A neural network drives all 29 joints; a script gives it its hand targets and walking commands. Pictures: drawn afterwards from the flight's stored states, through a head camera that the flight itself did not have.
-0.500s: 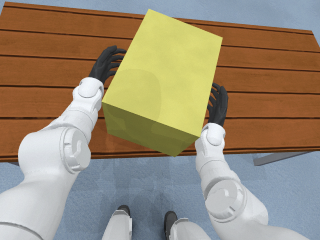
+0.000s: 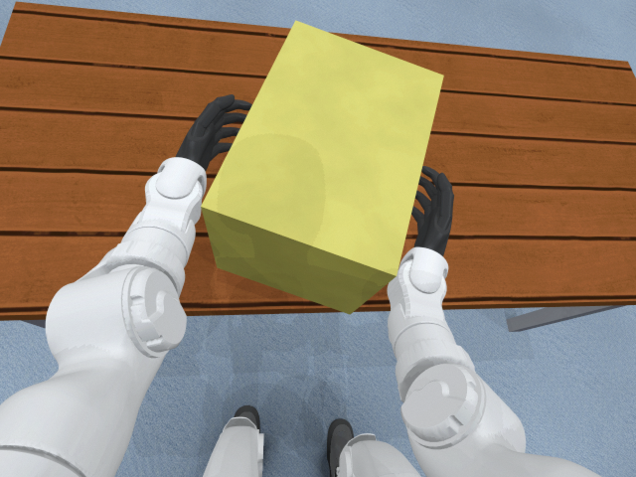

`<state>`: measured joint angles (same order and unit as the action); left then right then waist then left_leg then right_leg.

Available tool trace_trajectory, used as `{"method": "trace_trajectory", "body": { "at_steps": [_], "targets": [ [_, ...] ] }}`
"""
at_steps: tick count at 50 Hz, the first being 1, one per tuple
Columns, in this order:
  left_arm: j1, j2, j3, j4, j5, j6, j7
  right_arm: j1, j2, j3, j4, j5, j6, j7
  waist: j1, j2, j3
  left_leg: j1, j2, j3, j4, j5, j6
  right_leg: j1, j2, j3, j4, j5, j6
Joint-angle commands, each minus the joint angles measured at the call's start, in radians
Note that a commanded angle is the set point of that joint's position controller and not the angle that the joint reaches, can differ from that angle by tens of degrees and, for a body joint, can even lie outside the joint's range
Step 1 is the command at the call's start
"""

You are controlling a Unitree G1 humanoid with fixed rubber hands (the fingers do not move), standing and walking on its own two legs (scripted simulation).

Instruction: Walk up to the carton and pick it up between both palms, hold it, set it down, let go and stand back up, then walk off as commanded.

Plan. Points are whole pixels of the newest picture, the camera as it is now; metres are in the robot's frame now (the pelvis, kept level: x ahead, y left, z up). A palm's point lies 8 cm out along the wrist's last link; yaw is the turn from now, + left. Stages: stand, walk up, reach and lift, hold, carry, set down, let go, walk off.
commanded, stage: set down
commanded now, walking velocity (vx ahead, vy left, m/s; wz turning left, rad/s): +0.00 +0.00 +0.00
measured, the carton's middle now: (324, 176) +0.49 -0.02 -0.05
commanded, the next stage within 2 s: none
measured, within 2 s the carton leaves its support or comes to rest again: neither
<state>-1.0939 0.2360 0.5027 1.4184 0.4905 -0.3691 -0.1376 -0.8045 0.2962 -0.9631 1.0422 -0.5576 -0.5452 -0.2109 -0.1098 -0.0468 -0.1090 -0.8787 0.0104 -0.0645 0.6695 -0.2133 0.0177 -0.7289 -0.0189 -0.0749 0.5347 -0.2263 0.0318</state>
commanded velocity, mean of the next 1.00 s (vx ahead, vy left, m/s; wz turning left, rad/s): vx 0.00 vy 0.00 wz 0.00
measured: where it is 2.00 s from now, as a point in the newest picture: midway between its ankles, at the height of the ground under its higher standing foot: (292, 471)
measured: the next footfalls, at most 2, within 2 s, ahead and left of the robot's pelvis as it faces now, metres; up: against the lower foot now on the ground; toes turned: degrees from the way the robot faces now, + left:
none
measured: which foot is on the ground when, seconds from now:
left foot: down 0.00-1.00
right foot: down 0.00-1.00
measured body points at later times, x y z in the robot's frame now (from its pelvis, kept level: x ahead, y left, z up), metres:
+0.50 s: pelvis +0.00 -0.01 +0.00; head +0.15 +0.05 +0.42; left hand +0.49 +0.15 +0.00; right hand +0.40 -0.15 +0.00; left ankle +0.04 +0.09 -0.71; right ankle +0.00 -0.16 -0.71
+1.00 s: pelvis -0.01 +0.00 -0.03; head +0.14 +0.05 +0.39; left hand +0.51 +0.15 -0.02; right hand +0.40 -0.17 -0.04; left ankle +0.04 +0.09 -0.71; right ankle +0.00 -0.16 -0.71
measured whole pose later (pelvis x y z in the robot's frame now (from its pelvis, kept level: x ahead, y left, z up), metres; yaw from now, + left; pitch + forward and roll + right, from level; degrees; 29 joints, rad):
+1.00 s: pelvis -0.01 +0.00 -0.03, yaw -3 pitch +31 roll -6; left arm -1.24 0.36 -0.03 1.75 -0.12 -0.40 -0.07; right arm -0.91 0.08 -0.34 1.40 -0.01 -0.48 -0.28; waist -0.17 0.02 -0.25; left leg -1.15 0.03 -0.06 0.88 -0.28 0.01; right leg -1.01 0.00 -0.07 0.76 -0.30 0.05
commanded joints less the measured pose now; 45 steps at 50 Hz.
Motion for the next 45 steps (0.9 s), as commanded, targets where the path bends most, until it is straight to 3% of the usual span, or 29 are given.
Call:
{"method": "trace_trajectory", "body": {
  "at_steps": [1, 19, 27, 31, 36, 40, 45],
  "targets": [
    [-0.407, -0.62, -0.103, 0.018, 0.07, -0.006, -0.069, -0.402, 0.506, 0.315, 0.21, -0.159, 0.042, 0.163, -0.024, 0.272, -0.523, 0.581, 0.044, 0.058, -0.033, 0.323, -0.094, 0.009, 0.031, -0.083, -0.044, 0.07, -0.056],
    [-0.376, -0.592, -0.068, -0.059, 0.113, 0.02, -0.067, -0.333, 0.511, 0.278, 0.196, -0.18, 0.057, 0.145, -0.03, 0.258, -0.482, 0.581, 0.035, 0.059, -0.045, 0.324, -0.082, 0.015, 0.032, -0.08, -0.057, 0.065, -0.042],
    [-0.344, -0.406, -0.065, -0.081, 0.067, 0.019, -0.018, -0.293, 0.315, 0.268, 0.208, -0.11, 0.049, 0.1, -0.028, 0.263, -0.515, 0.577, 0.037, 0.059, -0.035, 0.336, -0.084, 0.003, 0.033, -0.074, -0.05, 0.079, -0.04],
    [-0.33, -0.17, -0.114, -0.071, -0.051, 0.009, 0.049, -0.272, 0.058, 0.29, 0.229, 0.018, 0.03, 0.032, -0.035, 0.273, -0.552, 0.564, 0.034, 0.059, -0.021, 0.313, -0.088, -0.024, 0.035, -0.065, -0.037, 0.094, -0.043],
    [-0.444, 0.032, -0.302, 0.05, -0.331, -0.012, 0.097, -0.365, -0.121, 0.43, 0.211, 0.267, 0.028, -0.045, -0.065, 0.274, -0.72, 0.511, 0.018, 0.053, 0.054, 0.345, -0.097, -0.059, 0.048, -0.042, 0.021, 0.207, -0.034],
    [-0.53, 0.133, -0.426, 0.106, -0.517, -0.061, 0.1, -0.413, -0.239, 0.518, 0.201, 0.401, 0.019, -0.075, -0.094, 0.295, -0.856, 0.524, 0.019, 0.039, 0.141, 0.477, -0.124, -0.098, 0.059, -0.05, 0.094, 0.287, -0.03],
    [-0.566, 0.173, -0.518, 0.177, -0.615, -0.086, 0.077, -0.445, -0.312, 0.62, 0.211, 0.517, 0.011, -0.078, -0.092, 0.31, -0.906, 0.494, 0.017, 0.036, 0.222, 0.535, -0.13, -0.155, 0.069, -0.065, 0.172, 0.278, -0.027]
  ]
}}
